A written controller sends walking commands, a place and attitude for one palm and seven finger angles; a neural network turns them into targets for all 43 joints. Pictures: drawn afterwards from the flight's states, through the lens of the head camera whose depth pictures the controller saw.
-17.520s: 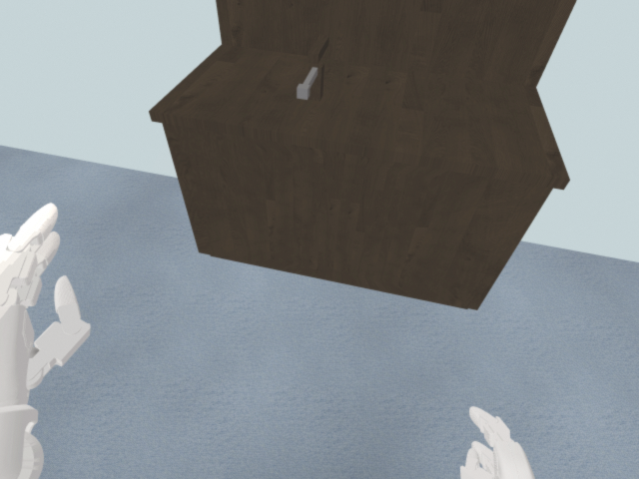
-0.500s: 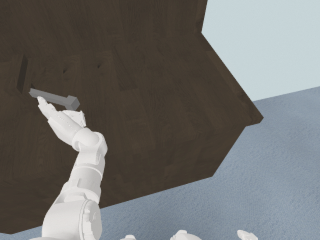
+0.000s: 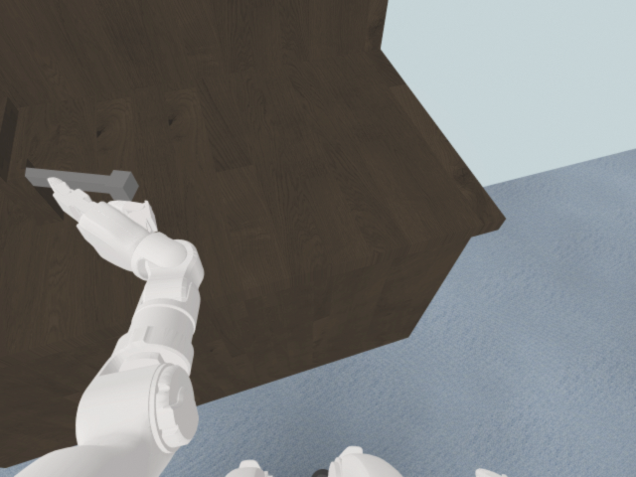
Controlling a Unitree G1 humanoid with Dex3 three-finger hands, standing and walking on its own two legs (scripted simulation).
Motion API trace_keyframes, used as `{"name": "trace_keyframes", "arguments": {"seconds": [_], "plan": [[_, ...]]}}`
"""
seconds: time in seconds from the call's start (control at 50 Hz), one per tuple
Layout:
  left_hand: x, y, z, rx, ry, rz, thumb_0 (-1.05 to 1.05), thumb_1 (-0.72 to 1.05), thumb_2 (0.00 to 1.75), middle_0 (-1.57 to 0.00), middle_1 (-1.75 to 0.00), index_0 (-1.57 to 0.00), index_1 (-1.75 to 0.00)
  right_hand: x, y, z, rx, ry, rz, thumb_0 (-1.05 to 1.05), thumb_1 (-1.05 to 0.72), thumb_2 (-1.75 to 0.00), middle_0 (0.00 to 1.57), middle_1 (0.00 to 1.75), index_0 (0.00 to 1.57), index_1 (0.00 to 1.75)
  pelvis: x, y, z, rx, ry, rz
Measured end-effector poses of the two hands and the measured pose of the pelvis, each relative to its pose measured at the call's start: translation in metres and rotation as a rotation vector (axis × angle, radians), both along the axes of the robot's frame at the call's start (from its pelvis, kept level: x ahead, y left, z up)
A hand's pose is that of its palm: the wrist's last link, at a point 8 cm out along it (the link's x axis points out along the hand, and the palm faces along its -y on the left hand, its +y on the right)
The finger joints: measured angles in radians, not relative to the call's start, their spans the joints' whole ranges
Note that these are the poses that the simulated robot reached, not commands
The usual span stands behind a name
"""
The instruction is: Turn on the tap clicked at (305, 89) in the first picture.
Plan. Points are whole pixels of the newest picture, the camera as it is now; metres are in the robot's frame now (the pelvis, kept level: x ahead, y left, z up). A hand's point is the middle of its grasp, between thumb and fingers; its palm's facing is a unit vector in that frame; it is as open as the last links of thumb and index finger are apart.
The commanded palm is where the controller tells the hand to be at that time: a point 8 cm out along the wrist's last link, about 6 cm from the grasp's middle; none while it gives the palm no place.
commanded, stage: push the lever round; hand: left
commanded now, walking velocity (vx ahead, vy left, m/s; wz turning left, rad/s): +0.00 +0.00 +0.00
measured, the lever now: (122, 185) +0.49 +0.23 +0.08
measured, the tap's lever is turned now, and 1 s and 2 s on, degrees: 66 72 72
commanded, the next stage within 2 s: lift the hand up off the lever in 0.06 s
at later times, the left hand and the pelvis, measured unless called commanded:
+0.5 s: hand (149, 190) +0.47 +0.19 +0.09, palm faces +0.80 -0.59 -0.11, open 7.9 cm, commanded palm +0.41 +0.22 +0.08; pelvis +0.00 -0.01 +0.01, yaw -1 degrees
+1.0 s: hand (136, 187) +0.46 +0.20 +0.10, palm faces +0.81 -0.58 -0.10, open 7.8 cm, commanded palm +0.41 +0.22 +0.10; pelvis +0.01 -0.01 +0.02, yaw +0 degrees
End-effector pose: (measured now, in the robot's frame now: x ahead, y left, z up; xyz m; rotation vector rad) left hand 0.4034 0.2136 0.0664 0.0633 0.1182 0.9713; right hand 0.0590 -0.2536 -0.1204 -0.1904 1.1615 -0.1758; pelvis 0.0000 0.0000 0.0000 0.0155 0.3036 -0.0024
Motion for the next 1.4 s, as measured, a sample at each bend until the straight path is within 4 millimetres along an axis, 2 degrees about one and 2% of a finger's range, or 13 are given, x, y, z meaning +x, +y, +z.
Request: {"name": "trace_keyframes", "arguments": {"seconds": [0.28,0.42,0.56,0.8,1.1,1.4], "plan": [[0.009,-0.006,0.003,0.008,0.003,0.007,0.04,0.91,0.90,-0.16,-0.15,-0.08,-0.12,-0.024,-0.004,-0.003,0.009,0.037,-0.031,0.01,-0.90,-0.89,0.20,0.30,0.20,0.30,-0.002,-0.004,-0.002,0.005,0.010,-0.012],[0.009,-0.007,0.021,0.036,-0.039,-0.022,0.05,0.91,0.90,-0.16,-0.15,-0.12,-0.14,-0.029,-0.004,-0.002,0.021,0.035,-0.043,0.01,-0.90,-0.89,0.20,0.30,0.20,0.30,-0.002,-0.006,0.001,0.006,-0.011,-0.014],[0.008,-0.008,0.027,0.014,0.006,-0.032,0.04,0.91,0.90,-0.16,-0.15,-0.15,-0.14,-0.021,-0.007,0.005,0.021,0.011,-0.037,0.01,-0.90,-0.89,0.20,0.30,0.20,0.30,-0.001,-0.007,0.008,0.007,-0.030,-0.010],[0.006,-0.004,0.032,0.023,-0.019,-0.025,0.02,0.90,0.90,-0.16,-0.15,-0.15,-0.15,-0.002,-0.010,0.009,0.017,-0.017,-0.017,0.01,-0.90,-0.90,0.20,0.30,0.20,0.30,0.003,-0.009,0.010,0.010,-0.037,-0.008],[0.004,0.005,0.043,0.011,-0.018,-0.028,0.02,0.90,0.89,-0.16,-0.15,-0.15,-0.15,0.013,-0.007,0.016,0.016,-0.038,-0.015,0.01,-0.90,-0.89,0.20,0.30,0.20,0.30,0.010,-0.006,0.017,0.008,-0.062,-0.005],[0.007,-0.002,0.047,-0.008,0.002,-0.044,0.02,0.90,0.89,-0.15,-0.15,-0.15,-0.15,0.023,0.003,0.021,0.019,-0.051,-0.004,0.01,-0.90,-0.90,0.20,0.30,0.20,0.30,0.015,0.003,0.022,0.003,-0.076,-0.005]]}}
